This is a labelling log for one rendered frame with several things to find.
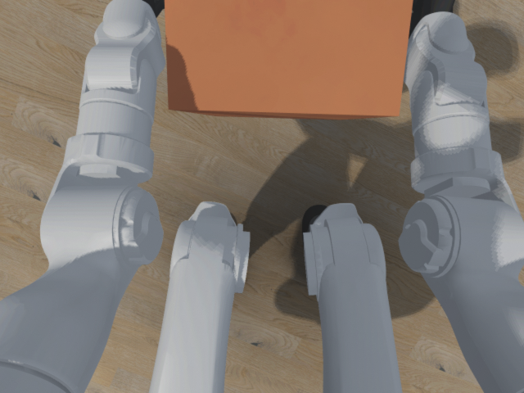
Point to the robot left shin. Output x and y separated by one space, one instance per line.
183 239

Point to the carton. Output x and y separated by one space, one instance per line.
291 59

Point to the robot left upper arm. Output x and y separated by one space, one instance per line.
54 331

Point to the right robot hand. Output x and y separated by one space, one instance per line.
422 8

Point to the left robot hand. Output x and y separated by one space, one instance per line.
156 5

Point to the robot right upper arm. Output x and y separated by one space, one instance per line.
470 253

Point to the right robot forearm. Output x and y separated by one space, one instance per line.
450 117

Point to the robot right foot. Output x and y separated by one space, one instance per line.
310 216

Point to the left robot forearm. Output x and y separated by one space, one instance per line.
117 103

